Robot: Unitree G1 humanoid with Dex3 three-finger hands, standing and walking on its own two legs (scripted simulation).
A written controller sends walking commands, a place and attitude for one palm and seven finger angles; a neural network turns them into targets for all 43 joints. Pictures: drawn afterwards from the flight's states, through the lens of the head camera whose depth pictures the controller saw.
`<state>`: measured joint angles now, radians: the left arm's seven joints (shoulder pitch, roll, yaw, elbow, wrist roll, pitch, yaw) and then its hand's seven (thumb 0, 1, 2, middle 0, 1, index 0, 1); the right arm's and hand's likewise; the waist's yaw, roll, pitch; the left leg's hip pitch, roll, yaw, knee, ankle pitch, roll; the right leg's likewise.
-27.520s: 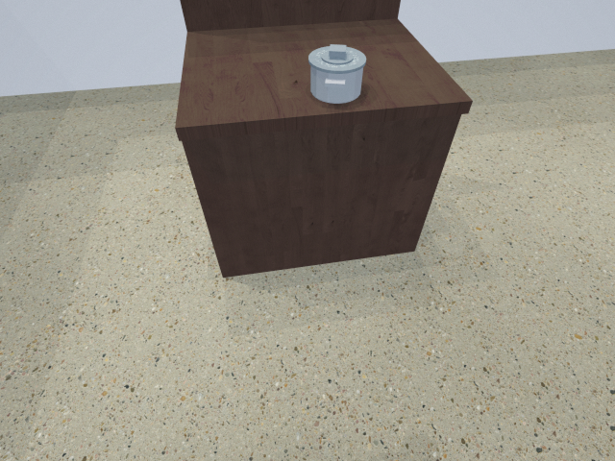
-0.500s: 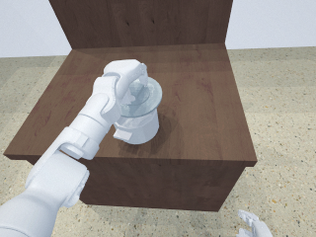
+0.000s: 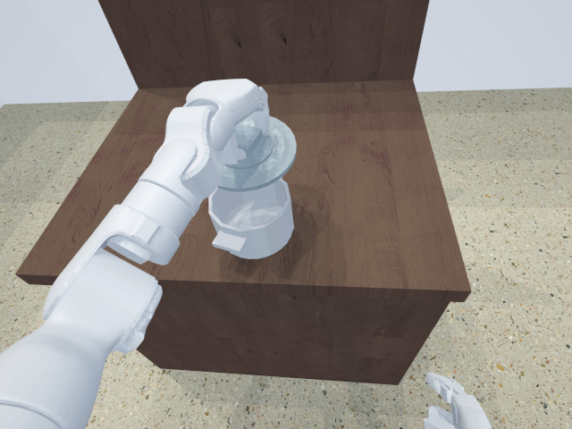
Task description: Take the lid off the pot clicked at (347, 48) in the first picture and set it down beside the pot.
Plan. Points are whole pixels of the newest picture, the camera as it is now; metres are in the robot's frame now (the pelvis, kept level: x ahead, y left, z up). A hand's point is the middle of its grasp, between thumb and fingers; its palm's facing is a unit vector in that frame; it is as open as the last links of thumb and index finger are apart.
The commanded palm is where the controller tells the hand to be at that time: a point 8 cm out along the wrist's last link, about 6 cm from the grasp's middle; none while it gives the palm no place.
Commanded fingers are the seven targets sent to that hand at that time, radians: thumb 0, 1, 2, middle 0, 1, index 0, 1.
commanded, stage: lift the lid straight up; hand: left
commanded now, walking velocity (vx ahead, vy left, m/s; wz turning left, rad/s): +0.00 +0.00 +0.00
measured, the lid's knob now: (242, 138) +0.49 +0.07 +0.16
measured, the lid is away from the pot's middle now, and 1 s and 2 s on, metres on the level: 0.01 0.04 0.15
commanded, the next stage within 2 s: move the lid sideways beside the pot in 0.58 s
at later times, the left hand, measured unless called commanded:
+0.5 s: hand (234, 110) +0.47 +0.07 +0.22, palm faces -0.19 -0.04 -0.98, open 8.1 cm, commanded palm +0.44 +0.08 +0.29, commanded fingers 0.00 0.61 1.06 -0.85 -1.02 -0.77 -0.99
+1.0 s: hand (197, 124) +0.46 +0.12 +0.20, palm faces -0.25 -0.04 -0.97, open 8.1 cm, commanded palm +0.45 +0.13 +0.29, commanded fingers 0.00 0.61 1.06 -0.85 -1.02 -0.77 -0.99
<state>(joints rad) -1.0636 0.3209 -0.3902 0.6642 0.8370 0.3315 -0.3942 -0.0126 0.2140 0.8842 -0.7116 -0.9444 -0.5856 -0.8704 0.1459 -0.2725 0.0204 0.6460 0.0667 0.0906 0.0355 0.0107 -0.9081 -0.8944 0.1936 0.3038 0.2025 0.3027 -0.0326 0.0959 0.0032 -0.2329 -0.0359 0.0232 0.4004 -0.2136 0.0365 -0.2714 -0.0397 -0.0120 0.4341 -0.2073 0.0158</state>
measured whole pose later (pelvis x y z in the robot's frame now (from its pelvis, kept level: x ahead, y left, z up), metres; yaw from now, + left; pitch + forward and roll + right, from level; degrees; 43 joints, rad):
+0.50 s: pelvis +0.00 +0.00 +0.00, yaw +0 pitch +3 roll +1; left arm -1.17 0.31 -0.35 0.71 0.85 0.35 -0.43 -0.01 0.22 0.89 -0.72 -0.95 -0.58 -0.87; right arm 0.15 -0.28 0.02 0.65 0.06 0.09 0.05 0.01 -0.91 -0.89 0.19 0.30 0.20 0.30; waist -0.03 0.10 0.00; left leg -0.22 -0.04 0.03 0.37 -0.20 0.04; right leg -0.26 -0.04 -0.01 0.41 -0.20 0.02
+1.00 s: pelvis +0.00 +0.00 +0.00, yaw +0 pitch +2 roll +0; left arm -1.13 0.41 -0.33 0.71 0.87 0.33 -0.48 -0.01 0.22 0.89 -0.72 -0.95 -0.58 -0.87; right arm 0.14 -0.28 0.03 0.63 0.07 0.10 0.02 0.01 -0.91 -0.89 0.19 0.30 0.20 0.30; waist -0.04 0.08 0.02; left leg -0.22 -0.04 0.02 0.37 -0.19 0.04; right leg -0.25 -0.04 -0.01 0.39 -0.18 0.02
